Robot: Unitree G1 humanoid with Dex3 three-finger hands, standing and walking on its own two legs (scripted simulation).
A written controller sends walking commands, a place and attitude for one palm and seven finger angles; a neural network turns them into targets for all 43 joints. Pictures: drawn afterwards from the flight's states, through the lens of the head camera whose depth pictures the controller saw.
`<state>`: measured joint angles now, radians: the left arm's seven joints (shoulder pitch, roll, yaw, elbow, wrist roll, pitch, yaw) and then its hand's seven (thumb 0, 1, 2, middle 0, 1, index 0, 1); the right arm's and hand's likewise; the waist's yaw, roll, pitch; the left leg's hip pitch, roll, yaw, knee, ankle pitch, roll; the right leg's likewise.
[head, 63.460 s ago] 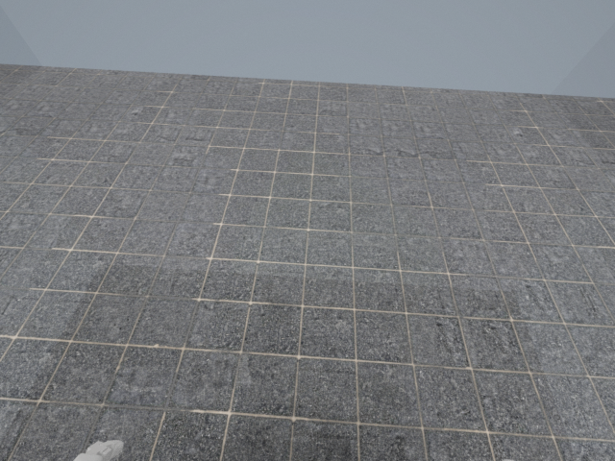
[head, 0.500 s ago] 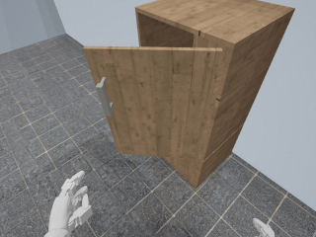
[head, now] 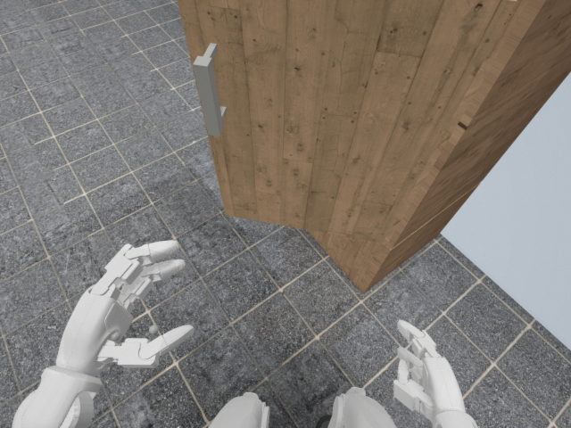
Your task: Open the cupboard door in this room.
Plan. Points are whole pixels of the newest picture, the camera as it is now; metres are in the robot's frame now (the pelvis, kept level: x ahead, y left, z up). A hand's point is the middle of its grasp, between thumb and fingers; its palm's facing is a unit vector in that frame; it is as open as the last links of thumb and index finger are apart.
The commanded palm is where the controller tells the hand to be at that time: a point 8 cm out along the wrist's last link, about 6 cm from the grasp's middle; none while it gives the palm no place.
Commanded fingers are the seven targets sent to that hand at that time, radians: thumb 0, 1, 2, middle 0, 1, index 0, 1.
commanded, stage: raise the hand with hooked fingers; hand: left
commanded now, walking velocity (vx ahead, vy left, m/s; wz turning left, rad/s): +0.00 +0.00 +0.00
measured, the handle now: (213, 91) +0.58 +0.18 +0.10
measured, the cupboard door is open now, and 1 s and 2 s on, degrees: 43 43 43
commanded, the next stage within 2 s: move the hooked fingers beside the handle in 1.38 s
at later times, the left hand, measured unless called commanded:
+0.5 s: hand (102, 289) +0.25 +0.24 +0.09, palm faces -0.06 -0.99 -0.09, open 13.3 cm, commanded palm +0.23 +0.29 +0.10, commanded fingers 0.00 -0.50 0.30 -0.30 -1.20 -0.30 -1.20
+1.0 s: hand (82, 223) +0.31 +0.27 +0.12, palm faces -0.05 -1.00 -0.06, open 14.0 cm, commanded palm +0.28 +0.31 +0.12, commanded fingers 0.00 -0.50 0.30 -0.30 -1.20 -0.30 -1.20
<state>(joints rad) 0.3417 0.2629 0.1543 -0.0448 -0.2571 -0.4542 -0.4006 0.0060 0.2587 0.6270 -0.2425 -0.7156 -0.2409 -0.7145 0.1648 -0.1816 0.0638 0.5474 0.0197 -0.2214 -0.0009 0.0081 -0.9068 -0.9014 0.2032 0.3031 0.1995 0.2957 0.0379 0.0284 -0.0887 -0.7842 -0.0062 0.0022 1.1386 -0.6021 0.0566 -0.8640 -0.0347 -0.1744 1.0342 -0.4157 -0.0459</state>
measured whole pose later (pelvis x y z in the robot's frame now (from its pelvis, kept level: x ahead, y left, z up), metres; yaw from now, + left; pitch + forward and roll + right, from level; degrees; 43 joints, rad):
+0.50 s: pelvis +0.00 +0.01 +0.03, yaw -1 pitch +10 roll -3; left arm 0.24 0.37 0.29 0.08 -0.32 -0.30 -0.38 -0.01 -0.32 0.38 -0.29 -1.09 -0.29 -1.09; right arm 0.25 -0.28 0.03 0.52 0.05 -0.25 -0.06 0.01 -0.91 -0.90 0.20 0.30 0.20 0.30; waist -0.01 0.00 -0.09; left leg -0.61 -0.01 0.03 0.97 -0.53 0.06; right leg -0.69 -0.03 -0.15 0.87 -0.34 -0.03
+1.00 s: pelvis +0.01 +0.00 +0.05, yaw -1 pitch +9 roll -2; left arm -0.07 0.48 0.44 0.44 -0.36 -0.21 -0.57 -0.02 -0.50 0.30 -0.30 -1.20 -0.30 -1.20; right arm 0.30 -0.31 0.05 0.57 0.05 -0.23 -0.07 0.01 -0.91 -0.90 0.20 0.30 0.20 0.30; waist -0.01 0.02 -0.06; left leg -0.51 -0.01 0.03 0.82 -0.47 0.05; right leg -0.61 -0.01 -0.14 0.75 -0.30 -0.04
